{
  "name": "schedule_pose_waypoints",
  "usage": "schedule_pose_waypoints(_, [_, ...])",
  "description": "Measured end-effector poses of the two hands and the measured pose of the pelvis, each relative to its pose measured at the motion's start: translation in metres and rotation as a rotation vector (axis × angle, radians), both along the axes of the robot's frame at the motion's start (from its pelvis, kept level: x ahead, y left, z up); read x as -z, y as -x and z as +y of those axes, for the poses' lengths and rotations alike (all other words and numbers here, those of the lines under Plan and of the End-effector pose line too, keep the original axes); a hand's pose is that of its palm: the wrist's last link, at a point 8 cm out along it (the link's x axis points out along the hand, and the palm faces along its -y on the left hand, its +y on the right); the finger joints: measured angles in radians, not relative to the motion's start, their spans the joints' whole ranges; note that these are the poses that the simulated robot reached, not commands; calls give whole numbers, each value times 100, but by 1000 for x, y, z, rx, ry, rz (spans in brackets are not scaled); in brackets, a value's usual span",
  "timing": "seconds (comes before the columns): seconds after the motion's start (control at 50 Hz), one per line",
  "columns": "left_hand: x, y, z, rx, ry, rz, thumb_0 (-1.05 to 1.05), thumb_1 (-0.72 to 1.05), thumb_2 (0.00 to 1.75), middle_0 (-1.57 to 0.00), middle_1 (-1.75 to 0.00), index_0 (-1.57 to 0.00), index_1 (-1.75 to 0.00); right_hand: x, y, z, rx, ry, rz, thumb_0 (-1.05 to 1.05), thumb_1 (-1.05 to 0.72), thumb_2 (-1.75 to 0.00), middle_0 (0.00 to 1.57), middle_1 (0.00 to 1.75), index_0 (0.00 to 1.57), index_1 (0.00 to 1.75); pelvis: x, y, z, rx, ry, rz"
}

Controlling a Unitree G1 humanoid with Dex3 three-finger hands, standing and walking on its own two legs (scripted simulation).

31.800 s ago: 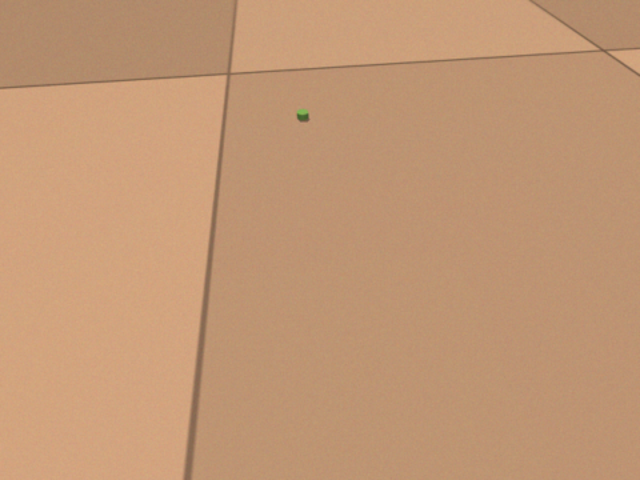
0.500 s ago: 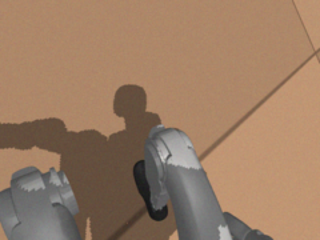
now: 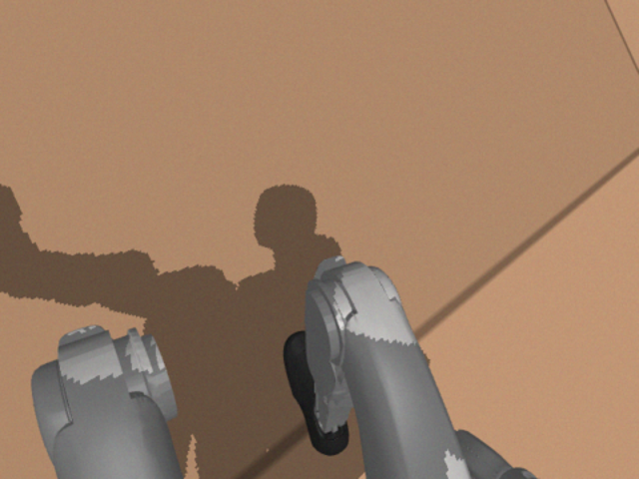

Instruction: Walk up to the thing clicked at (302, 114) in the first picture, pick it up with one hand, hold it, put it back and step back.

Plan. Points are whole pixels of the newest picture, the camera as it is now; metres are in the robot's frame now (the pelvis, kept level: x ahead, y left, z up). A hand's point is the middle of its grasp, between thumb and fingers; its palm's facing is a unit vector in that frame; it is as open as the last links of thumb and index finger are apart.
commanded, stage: settle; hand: left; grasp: from above
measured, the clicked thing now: out of the picture +0.44 +0.36 -0.27
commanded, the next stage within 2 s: lift in 0.60 s
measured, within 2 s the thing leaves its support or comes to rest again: neither
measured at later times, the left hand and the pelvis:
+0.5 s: hand out of the picture +0.42 +0.34 -0.14, palm faces -0.45 -0.14 -0.88, open 7.6 cm; pelvis +0.00 -0.01 +0.02, yaw +5 degrees
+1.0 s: hand out of the picture +0.41 +0.35 -0.08, palm faces -0.44 -0.14 -0.89, open 7.5 cm; pelvis -0.01 -0.01 +0.05, yaw +7 degrees
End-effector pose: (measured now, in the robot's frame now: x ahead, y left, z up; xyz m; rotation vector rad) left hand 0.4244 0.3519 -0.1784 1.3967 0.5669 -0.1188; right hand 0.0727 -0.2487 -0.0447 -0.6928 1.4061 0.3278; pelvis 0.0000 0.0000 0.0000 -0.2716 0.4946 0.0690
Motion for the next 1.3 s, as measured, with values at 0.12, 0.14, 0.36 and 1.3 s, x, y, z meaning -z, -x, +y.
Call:
schedule_pose_waypoints(0.12, [-31,-1,11,-7,-34,-29,-2,24,25,-69,-49,-95,-48,7,-6,-6,67,-17,-24,0,-91,-90,20,30,20,30,-3,-3,-1,-11,-14,33])
schedule_pose_waypoints(0.14, [-36,-1,12,-11,-37,-26,-2,24,25,-69,-48,-95,-48,8,-8,-7,79,-21,-31,0,-91,-90,20,30,20,30,-3,-3,-1,-12,-17,39])
schedule_pose_waypoints(0.36, [-79,3,-1,31,-29,37,-3,24,25,-71,-46,-97,-47,11,-12,-20,168,-40,-66,0,-91,-90,20,30,20,30,-17,2,-5,-34,-57,71])
schedule_pose_waypoints(1.3, [-239,54,0,50,-36,26,1,24,29,-68,-47,-95,-51,-53,-47,-16,317,-47,-208,0,-92,-91,20,30,20,30,-111,12,-9,-79,-112,112])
